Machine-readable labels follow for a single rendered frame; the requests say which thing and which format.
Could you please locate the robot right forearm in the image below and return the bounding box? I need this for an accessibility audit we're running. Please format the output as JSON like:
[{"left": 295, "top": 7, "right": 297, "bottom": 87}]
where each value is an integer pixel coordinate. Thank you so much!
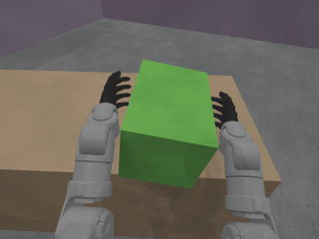
[{"left": 218, "top": 120, "right": 279, "bottom": 239}]

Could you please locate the pedestal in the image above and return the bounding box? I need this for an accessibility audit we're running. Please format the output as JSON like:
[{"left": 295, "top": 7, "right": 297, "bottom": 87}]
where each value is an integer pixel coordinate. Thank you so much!
[{"left": 0, "top": 70, "right": 281, "bottom": 239}]

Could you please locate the carton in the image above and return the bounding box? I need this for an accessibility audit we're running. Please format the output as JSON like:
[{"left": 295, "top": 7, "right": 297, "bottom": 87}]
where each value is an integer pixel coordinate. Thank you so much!
[{"left": 118, "top": 59, "right": 218, "bottom": 189}]

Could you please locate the robot right hand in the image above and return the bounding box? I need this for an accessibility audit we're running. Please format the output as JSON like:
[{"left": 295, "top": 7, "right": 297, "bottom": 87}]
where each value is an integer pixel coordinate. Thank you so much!
[{"left": 211, "top": 92, "right": 238, "bottom": 129}]

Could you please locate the left robot upper arm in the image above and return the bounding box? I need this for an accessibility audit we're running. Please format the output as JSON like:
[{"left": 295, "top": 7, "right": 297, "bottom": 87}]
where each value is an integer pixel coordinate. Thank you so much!
[{"left": 55, "top": 206, "right": 115, "bottom": 239}]

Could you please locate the robot left forearm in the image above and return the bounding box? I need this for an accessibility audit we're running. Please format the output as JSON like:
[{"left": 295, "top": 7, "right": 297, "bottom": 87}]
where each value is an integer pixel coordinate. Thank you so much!
[{"left": 54, "top": 103, "right": 120, "bottom": 239}]

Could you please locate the right robot upper arm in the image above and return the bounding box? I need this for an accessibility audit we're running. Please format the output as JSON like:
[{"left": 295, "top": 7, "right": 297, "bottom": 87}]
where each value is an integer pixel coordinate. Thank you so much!
[{"left": 220, "top": 221, "right": 278, "bottom": 239}]

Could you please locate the robot left hand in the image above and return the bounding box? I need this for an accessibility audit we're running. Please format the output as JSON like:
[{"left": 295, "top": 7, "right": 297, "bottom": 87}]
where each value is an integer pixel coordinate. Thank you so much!
[{"left": 100, "top": 71, "right": 132, "bottom": 109}]

